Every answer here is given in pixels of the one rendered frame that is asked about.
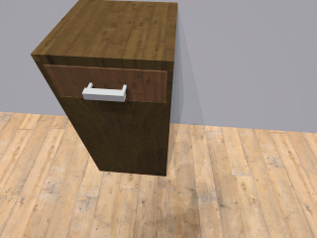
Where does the drawer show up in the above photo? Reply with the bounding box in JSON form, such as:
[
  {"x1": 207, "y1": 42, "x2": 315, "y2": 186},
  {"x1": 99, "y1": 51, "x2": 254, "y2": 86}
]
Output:
[{"x1": 45, "y1": 64, "x2": 167, "y2": 102}]

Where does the handle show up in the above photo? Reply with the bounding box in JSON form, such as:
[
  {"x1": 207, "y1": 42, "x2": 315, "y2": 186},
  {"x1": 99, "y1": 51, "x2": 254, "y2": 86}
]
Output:
[{"x1": 82, "y1": 82, "x2": 127, "y2": 102}]

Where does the cabinet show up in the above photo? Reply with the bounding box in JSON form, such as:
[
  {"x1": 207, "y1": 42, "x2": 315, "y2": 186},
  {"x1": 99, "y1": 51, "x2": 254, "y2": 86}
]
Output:
[{"x1": 31, "y1": 0, "x2": 178, "y2": 177}]

